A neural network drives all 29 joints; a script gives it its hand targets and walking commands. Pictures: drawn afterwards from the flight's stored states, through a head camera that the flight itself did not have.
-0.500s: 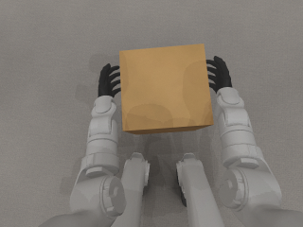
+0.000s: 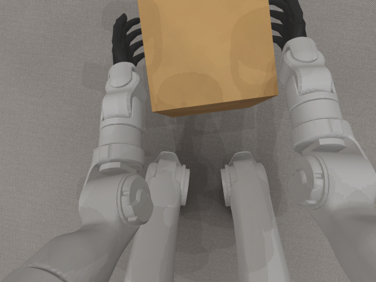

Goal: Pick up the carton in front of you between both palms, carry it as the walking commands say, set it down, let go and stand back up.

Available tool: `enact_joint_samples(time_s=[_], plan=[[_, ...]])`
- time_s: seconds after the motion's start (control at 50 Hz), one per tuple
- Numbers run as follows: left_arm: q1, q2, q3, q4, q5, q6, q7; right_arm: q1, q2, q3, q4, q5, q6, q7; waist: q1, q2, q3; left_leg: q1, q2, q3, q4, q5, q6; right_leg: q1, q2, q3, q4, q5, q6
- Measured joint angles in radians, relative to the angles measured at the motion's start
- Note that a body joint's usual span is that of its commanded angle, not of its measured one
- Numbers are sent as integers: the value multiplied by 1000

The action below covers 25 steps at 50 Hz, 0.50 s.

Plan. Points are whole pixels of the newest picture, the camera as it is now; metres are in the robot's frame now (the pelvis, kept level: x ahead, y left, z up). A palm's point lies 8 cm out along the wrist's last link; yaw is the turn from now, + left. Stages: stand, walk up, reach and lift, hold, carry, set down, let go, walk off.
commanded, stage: set down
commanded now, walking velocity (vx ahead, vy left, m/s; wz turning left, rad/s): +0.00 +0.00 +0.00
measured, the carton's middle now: (206, 63) +0.50 -0.01 -0.21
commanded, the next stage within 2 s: none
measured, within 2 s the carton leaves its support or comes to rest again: rests again in 1.46 s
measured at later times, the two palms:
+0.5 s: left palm (139, 67) +0.51 +0.14 -0.23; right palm (272, 45) +0.54 -0.16 -0.22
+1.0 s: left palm (140, 71) +0.50 +0.14 -0.24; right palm (272, 51) +0.53 -0.16 -0.24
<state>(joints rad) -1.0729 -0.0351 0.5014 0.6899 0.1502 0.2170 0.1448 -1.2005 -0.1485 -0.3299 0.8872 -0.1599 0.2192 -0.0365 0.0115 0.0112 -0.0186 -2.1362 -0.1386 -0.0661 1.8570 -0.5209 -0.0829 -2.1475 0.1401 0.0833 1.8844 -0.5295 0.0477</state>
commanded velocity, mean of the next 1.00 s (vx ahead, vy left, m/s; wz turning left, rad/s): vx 0.00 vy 0.00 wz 0.00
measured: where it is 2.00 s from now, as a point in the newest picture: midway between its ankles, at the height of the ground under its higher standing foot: (203, 203)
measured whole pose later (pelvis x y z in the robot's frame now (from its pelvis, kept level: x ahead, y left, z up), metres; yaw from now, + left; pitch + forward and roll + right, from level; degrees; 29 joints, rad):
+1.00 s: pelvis +0.00 +0.00 -0.08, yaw +1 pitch +37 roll +3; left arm -1.27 0.08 0.47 0.93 0.09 0.15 0.12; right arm -1.42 -0.28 -0.24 1.15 -0.09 0.15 -0.02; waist 0.02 0.02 0.26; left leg -2.24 -0.14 -0.04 2.17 -0.58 -0.09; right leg -2.25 0.10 0.04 2.21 -0.59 0.02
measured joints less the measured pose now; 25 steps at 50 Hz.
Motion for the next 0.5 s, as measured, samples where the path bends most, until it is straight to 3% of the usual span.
enact_joint_samples(time_s=[0.2, 0.38, 0.5], plan=[[-101, 42, -15, 41, -45, -15, 22, -124, -65, 60, 65, 41, -13, -10, 4, 5, 126, -98, -9, 7, 131, -19, -17, -104, 10, -7, 136, -14, 2], [-120, 87, -101, 59, -150, -32, 57, -146, -112, 160, 81, 151, -33, -37, 3, -2, 231, -102, -22, 5, 241, -61, -30, -107, -8, -30, 252, -64, -15], [-119, 96, -105, 111, -158, -50, 56, -155, -107, 155, 138, 147, -48, -41, 1, 9, 208, -114, -23, 8, 274, -76, -27, -116, -12, -35, 282, -81, -16]])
